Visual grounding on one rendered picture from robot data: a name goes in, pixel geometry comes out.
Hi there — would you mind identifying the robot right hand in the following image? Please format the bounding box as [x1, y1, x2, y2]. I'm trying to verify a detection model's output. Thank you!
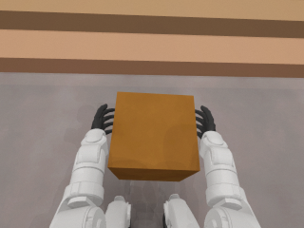
[195, 105, 216, 139]

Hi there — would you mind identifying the right robot forearm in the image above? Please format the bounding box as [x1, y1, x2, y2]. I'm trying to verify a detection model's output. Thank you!
[199, 131, 257, 220]

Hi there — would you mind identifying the robot left hand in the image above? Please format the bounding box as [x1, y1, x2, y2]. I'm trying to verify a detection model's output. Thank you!
[90, 104, 115, 135]

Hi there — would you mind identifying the robot left thigh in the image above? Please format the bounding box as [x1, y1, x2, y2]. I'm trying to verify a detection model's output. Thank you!
[104, 200, 131, 228]

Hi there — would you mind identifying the left robot upper arm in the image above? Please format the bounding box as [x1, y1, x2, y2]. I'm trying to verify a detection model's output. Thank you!
[49, 205, 106, 228]

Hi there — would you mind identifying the robot thigh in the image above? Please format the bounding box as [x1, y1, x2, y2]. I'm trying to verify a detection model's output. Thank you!
[163, 198, 200, 228]
[104, 200, 131, 228]

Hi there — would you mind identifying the left robot forearm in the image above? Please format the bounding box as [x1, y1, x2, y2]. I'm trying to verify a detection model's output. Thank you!
[49, 128, 108, 228]

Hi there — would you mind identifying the carton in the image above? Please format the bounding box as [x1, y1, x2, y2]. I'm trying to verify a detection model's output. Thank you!
[107, 91, 200, 181]

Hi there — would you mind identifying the robot right thigh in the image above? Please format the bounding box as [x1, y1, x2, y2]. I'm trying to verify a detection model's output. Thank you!
[163, 198, 200, 228]

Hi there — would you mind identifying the right robot upper arm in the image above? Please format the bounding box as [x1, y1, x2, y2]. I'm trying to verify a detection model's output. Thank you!
[203, 206, 261, 228]

